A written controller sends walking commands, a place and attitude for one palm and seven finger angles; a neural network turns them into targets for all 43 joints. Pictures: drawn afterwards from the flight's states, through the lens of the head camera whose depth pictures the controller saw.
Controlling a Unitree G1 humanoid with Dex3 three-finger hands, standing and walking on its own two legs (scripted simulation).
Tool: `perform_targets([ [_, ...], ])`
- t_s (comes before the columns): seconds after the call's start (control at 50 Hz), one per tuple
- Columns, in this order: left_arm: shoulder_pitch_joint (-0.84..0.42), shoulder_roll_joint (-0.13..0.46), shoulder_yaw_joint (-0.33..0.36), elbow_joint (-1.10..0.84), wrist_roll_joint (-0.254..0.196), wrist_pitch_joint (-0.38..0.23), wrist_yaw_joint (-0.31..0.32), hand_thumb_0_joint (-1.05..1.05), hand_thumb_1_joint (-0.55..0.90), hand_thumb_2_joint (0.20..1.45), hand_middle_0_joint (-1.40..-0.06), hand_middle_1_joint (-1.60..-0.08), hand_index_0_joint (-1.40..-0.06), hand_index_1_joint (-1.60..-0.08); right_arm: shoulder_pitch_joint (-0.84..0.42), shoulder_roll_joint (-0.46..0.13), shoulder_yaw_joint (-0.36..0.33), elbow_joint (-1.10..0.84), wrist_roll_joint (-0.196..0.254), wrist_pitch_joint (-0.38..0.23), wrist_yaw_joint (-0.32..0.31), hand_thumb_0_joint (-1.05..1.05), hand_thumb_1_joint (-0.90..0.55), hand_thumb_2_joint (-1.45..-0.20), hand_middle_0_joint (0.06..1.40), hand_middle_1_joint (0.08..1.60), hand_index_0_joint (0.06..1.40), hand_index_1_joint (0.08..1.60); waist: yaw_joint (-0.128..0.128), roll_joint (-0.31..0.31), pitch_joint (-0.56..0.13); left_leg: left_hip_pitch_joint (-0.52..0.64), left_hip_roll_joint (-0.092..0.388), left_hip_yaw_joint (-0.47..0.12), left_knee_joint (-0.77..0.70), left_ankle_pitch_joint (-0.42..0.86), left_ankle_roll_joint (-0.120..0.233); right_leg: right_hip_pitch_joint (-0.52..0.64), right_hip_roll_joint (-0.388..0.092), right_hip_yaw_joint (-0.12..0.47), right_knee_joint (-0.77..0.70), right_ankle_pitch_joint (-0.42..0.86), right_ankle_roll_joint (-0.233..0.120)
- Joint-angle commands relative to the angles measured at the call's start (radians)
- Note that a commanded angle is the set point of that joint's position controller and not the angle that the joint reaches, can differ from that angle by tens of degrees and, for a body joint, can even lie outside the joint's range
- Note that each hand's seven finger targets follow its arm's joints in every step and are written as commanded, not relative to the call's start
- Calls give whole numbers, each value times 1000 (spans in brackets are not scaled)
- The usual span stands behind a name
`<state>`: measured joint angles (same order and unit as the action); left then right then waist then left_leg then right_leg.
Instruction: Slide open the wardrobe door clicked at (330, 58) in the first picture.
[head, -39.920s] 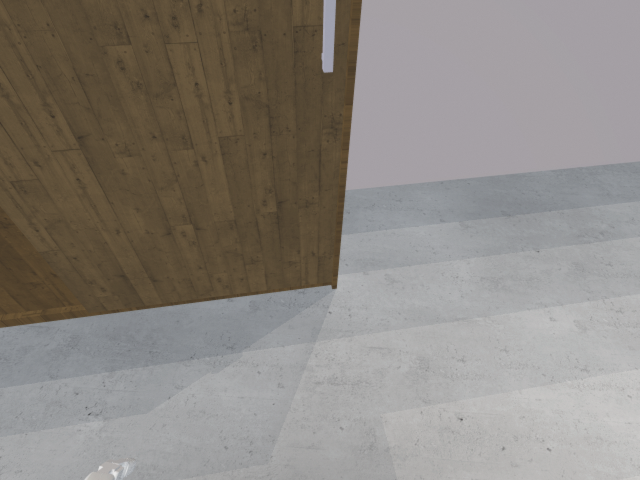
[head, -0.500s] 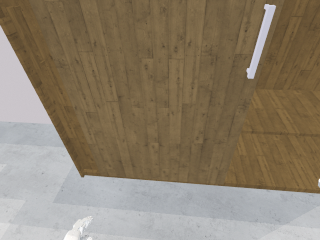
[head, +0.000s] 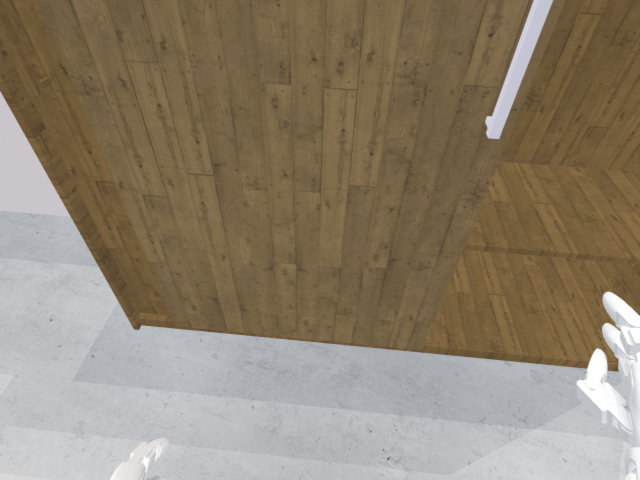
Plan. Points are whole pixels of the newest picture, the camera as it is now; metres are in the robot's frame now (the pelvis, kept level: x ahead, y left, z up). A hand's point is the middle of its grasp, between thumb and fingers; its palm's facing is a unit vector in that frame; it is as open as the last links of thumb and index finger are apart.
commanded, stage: let the arm hang, fingers relaxed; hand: right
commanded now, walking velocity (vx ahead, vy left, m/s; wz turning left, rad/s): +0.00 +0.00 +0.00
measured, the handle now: (514, 64) +0.69 -0.28 +0.25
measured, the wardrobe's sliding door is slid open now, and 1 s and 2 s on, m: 0.69 0.69 0.69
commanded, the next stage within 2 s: look to check the result in 1.02 s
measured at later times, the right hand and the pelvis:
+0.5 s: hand out of the picture +0.04 -0.21 -0.15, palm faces +0.02 +0.97 -0.25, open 7.2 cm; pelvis +0.02 +0.00 +0.03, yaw -2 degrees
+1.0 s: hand out of the picture +0.05 -0.23 -0.14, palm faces +0.00 +0.97 -0.25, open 7.4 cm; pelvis +0.01 -0.02 +0.03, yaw -1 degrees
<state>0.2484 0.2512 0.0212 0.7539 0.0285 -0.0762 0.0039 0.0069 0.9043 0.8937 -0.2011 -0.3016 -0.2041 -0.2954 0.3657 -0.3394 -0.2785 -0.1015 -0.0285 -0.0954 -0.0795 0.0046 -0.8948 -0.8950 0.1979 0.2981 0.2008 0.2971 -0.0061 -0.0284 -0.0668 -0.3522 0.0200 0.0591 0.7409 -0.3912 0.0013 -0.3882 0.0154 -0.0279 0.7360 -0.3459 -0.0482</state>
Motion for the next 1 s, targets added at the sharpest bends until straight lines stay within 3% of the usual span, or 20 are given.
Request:
perform_targets([
  [0.0,0,182,46,-91,33,12,19,0,900,900,-200,-300,-200,-300,-93,51,183,337,-5,117,72,0,-900,-900,200,300,200,300,51,46,75,-184,7,-114,312,-151,-14,33,-346,527,-375,538,-188],
  [0.02,-28,184,43,-84,35,21,22,0,900,900,-200,-300,-200,-300,-94,40,187,414,-2,111,71,0,-900,-900,200,300,200,300,26,85,43,-153,16,-132,262,-137,-18,61,-332,477,-340,600,-199],
  [0.04,-70,182,38,-79,31,30,23,0,900,900,-200,-300,-200,-300,-78,31,192,497,2,111,71,0,-900,-900,200,300,200,300,-4,78,20,-75,18,-123,150,-111,-19,58,-300,391,-309,601,-185],
  [0.06,-107,176,28,-71,25,37,23,0,900,900,-200,-300,-200,-300,-58,14,199,579,0,106,74,0,-900,-900,200,300,200,300,-35,55,-4,56,11,-106,-32,-8,-16,29,-244,297,-263,590,-136],
  [0.08,-116,151,20,-51,13,43,18,0,900,900,-200,-300,-200,-300,-16,-4,200,658,-3,97,73,0,-900,-900,200,300,200,300,-54,60,-37,197,16,-136,-198,177,-6,-17,-159,215,-205,447,-75],
  [0.1,-85,91,15,-30,-2,46,13,0,900,900,-200,-300,-200,-300,-14,-43,206,721,-10,84,67,0,-900,-900,200,300,200,300,-29,153,-44,244,127,-307,-302,287,38,-66,-44,114,-123,225,-4],
  [0.12,-46,60,9,-8,-10,56,8,0,900,900,-200,-300,-200,-300,-49,-63,223,764,-4,79,68,0,-900,-900,200,300,200,300,13,129,-16,140,261,-437,-397,254,121,-19,9,46,-77,-7,36],
  [0.14,-31,47,10,23,-2,68,11,0,900,900,-200,-300,-200,-300,-93,-62,230,801,-2,69,70,0,-900,-900,200,300,200,300,25,109,-2,113,270,-480,-426,286,167,4,12,44,-19,-54,44],
  [0.16,-39,55,15,41,0,73,13,0,900,900,-200,-300,-200,-300,-108,-53,232,842,-1,64,66,0,-900,-900,200,300,200,300,22,160,19,118,245,-455,-420,420,165,7,-3,49,14,-62,44],
  [0.2,-9,50,29,77,1,72,23,0,900,900,-200,-300,-200,-300,-116,2,210,891,-8,53,56,0,-900,-900,200,300,200,300,30,86,-8,206,230,-380,-352,683,176,17,-27,67,-20,-37,40],
  [0.22,14,43,28,97,-3,72,24,0,900,900,-200,-300,-200,-300,-128,-7,210,908,-5,54,52,0,-900,-900,200,300,200,300,37,53,-36,238,219,-329,-318,716,169,58,-36,63,-94,8,40],
  [0.24,34,37,24,118,-5,70,25,0,900,900,-200,-300,-200,-300,-141,-8,214,928,2,57,49,0,-900,-900,200,300,200,300,42,17,-46,234,193,-284,-293,688,141,125,-51,69,-209,134,36],
  [0.28,20,69,22,150,-5,59,31,0,900,900,-200,-300,-200,-300,-122,5,227,969,13,61,49,0,-900,-900,200,300,200,300,15,6,-76,214,98,-185,-287,617,55,247,-106,102,-262,442,16],
  [0.3,14,74,22,169,-7,57,36,0,900,900,-200,-300,-200,-300,-127,2,231,995,15,67,48,0,-900,-900,200,300,200,300,16,-75,-83,214,86,-150,-282,573,40,272,-121,124,-259,533,5],
  [0.32,16,77,17,182,-10,59,39,0,900,900,-200,-300,-200,-300,-137,0,236,1014,18,72,49,0,-900,-900,200,300,200,300,16,-98,-75,228,70,-129,-285,507,33,265,-134,139,-279,565,-4],
  [0.34,4,79,16,195,-10,62,41,0,900,900,-200,-300,-200,-300,-135,5,241,1036,19,76,50,0,-900,-900,200,300,200,300,8,-73,-44,230,63,-118,-306,452,31,249,-141,144,-298,537,-7],
  [0.38,12,85,14,213,-12,63,42,0,900,900,-200,-300,-200,-300,-137,3,249,1071,18,80,51,0,-900,-900,200,300,200,300,9,-22,-13,237,65,-118,-332,426,33,240,-139,144,-324,495,-2],
  [0.48,-4,104,9,261,-11,61,36,0,900,900,-200,-300,-200,-300,-151,-14,257,1133,17,83,57,0,-900,-900,200,300,200,300,4,19,54,232,70,-130,-386,312,34,208,-136,151,-399,322,-4],
  [0.74,-53,154,8,310,-11,51,29,0,900,900,-200,-300,-200,-300,-187,-52,257,1178,13,79,59,0,-900,-900,200,300,200,300,3,38,110,200,80,-140,-413,261,27,228,-130,155,-466,278,-3],
  [0.98,-91,196,13,311,-12,46,28,0,900,900,-200,-300,-200,-300,-213,-90,250,1183,12,75,62,0,-900,-900,200,300,200,300,7,16,79,213,89,-140,-423,275,29,260,-132,152,-472,311,5],
])
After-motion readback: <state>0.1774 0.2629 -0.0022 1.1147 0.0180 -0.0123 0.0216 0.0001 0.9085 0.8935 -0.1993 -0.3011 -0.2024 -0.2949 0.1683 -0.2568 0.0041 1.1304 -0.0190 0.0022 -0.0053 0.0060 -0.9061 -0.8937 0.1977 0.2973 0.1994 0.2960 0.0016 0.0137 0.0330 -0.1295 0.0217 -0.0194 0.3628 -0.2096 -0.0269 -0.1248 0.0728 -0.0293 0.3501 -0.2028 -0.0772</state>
